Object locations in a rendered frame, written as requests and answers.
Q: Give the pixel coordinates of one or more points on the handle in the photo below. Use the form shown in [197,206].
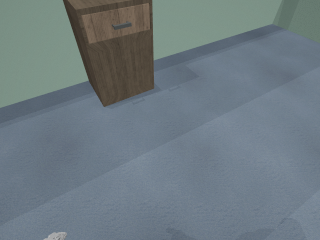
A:
[122,25]

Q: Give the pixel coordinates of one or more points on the cabinet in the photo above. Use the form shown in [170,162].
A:
[117,68]

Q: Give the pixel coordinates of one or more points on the drawer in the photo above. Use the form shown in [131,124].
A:
[98,26]

